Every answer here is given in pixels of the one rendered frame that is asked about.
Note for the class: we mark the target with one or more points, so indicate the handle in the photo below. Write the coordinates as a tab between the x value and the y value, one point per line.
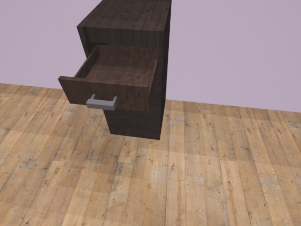
101	104

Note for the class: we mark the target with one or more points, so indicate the cabinet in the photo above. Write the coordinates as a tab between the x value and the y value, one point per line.
132	23

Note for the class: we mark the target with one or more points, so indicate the drawer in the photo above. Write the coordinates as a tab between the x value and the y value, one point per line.
129	73

